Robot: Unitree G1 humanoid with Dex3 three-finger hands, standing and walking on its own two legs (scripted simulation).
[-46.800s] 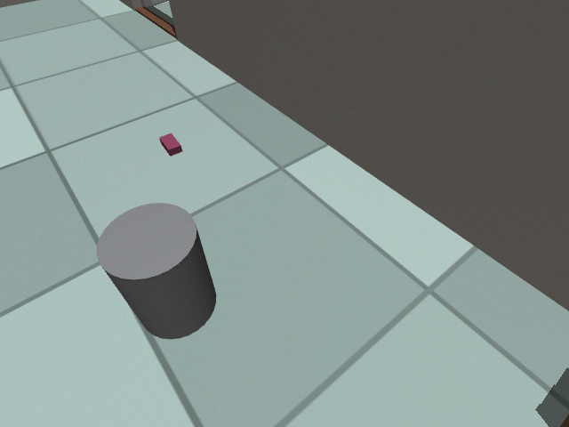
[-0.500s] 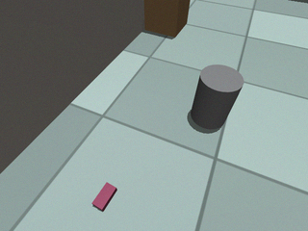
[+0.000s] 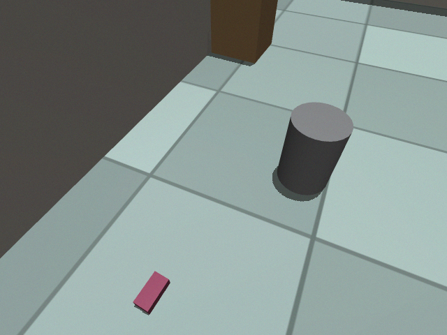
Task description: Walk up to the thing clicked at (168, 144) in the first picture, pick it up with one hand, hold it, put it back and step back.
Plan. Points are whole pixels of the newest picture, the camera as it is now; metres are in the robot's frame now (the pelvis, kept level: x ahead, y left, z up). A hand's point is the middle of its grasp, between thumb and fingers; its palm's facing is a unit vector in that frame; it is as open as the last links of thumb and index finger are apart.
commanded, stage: stand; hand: left
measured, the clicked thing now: (152, 292) +0.42 +0.31 -0.76
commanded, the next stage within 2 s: none
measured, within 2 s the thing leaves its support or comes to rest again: neither
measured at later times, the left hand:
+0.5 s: hand out of the picture +0.10 +0.27 -0.15, palm faces -0.02 -0.93 -0.36, open 7.4 cm
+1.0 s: hand out of the picture +0.09 +0.26 -0.15, palm faces -0.01 -0.93 -0.36, open 7.4 cm
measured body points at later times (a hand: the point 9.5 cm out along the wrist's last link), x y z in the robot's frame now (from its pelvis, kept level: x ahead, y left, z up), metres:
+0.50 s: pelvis +0.02 +0.01 +0.00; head +0.03 +0.01 +0.45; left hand +0.10 +0.32 -0.12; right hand +0.10 -0.29 -0.13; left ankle +0.01 +0.13 -0.75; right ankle +0.02 -0.11 -0.75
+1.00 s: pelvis +0.02 +0.00 +0.00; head +0.03 +0.00 +0.45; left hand +0.09 +0.31 -0.13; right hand +0.10 -0.29 -0.13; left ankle +0.01 +0.13 -0.75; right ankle +0.02 -0.11 -0.75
